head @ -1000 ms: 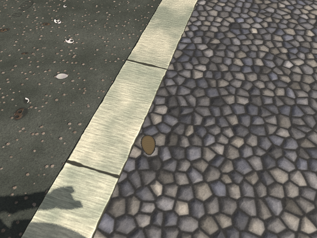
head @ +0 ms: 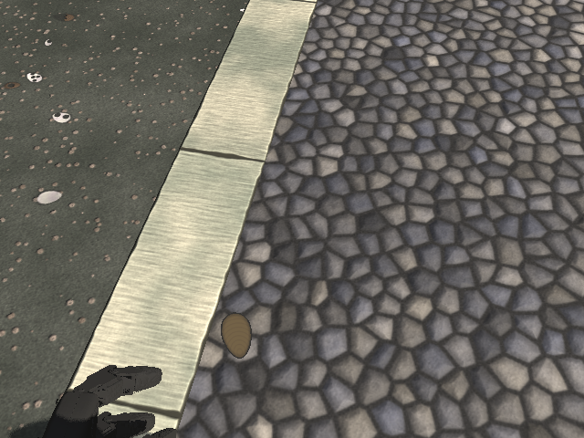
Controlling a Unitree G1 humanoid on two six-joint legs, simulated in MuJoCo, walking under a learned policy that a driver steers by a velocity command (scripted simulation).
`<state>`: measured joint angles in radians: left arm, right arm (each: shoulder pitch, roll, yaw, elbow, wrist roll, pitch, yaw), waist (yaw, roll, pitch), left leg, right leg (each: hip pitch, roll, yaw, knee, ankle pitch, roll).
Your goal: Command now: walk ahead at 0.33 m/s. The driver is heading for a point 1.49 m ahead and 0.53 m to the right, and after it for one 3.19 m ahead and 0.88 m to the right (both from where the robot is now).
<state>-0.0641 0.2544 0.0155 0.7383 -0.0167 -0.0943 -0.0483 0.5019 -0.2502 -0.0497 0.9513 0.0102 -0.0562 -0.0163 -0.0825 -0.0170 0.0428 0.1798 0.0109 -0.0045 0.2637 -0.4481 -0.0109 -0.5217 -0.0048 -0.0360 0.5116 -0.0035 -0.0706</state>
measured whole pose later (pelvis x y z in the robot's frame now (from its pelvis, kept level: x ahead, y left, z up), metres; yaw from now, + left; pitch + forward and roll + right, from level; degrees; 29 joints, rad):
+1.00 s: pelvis +0.19 -0.01 +0.02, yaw +0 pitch -1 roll +0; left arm 0.21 0.26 0.03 1.05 -0.01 -0.01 0.02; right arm 0.19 -0.24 -0.05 1.04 0.01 -0.01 -0.04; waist 0.01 0.00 0.01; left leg -0.26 0.02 0.00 0.67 -0.40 0.01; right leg -0.15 0.02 -0.04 0.51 -0.35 -0.06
